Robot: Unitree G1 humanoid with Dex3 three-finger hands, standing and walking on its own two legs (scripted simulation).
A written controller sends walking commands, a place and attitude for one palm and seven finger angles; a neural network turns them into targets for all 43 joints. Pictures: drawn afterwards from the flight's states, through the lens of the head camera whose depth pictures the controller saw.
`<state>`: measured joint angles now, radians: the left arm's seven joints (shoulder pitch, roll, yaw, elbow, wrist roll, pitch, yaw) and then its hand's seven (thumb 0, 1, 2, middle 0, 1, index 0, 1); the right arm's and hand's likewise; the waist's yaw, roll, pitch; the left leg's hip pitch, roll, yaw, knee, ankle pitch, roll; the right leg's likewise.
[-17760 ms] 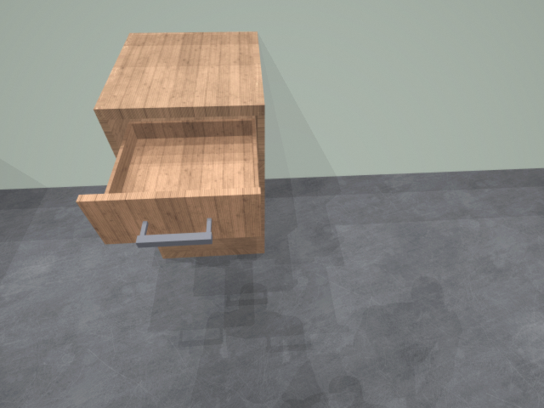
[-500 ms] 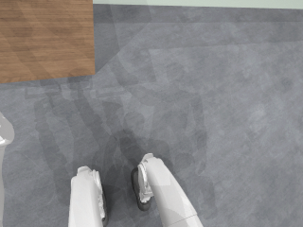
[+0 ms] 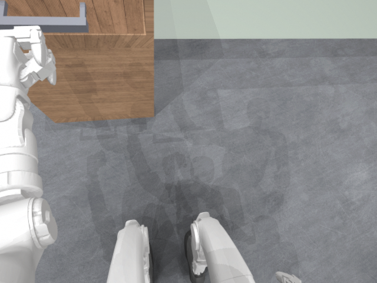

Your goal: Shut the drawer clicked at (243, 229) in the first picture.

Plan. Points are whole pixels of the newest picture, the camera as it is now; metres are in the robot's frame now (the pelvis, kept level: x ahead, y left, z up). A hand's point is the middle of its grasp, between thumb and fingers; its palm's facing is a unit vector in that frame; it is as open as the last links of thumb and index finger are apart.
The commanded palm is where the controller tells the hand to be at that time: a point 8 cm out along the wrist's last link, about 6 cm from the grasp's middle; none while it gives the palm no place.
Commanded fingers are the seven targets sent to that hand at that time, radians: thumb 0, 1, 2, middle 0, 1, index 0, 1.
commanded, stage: draw the hand back to the body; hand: left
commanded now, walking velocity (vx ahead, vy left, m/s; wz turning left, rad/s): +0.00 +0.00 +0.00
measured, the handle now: (43, 16) +0.65 +0.25 +0.00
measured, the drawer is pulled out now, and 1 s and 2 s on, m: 0.00 0.00 0.00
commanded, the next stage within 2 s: step back with the hand held close in 1.22 s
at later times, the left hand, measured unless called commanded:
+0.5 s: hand out of the picture +0.34 +0.22 +0.15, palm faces +0.15 -0.96 -0.24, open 3.3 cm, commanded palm +0.31 +0.28 +0.18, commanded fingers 0.00 0.90 0.90 -1.40 -1.60 -1.40 -1.60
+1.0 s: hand out of the picture +0.22 +0.24 +0.29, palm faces +0.42 -0.82 -0.40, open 3.3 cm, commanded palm +0.16 +0.28 +0.31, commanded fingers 0.00 0.90 0.90 -1.40 -1.60 -1.40 -1.60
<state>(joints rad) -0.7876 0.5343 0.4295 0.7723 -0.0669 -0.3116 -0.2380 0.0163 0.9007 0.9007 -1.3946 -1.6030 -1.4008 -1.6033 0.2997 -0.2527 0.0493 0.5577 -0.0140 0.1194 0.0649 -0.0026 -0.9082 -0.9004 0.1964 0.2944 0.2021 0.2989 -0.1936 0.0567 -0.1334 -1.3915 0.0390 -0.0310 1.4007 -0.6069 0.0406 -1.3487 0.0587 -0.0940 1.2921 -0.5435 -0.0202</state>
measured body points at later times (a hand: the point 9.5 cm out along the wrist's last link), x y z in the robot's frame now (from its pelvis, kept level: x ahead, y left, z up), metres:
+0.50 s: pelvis +0.03 +0.00 +0.11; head +0.07 +0.00 +0.55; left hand +0.33 +0.27 +0.17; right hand +0.19 -0.24 +0.01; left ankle +0.00 +0.09 -0.60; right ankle +0.02 -0.11 -0.60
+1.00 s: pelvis +0.05 +0.00 +0.14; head +0.03 -0.03 +0.59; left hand +0.20 +0.29 +0.32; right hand +0.26 -0.20 +0.06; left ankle +0.00 +0.09 -0.60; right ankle +0.02 -0.11 -0.60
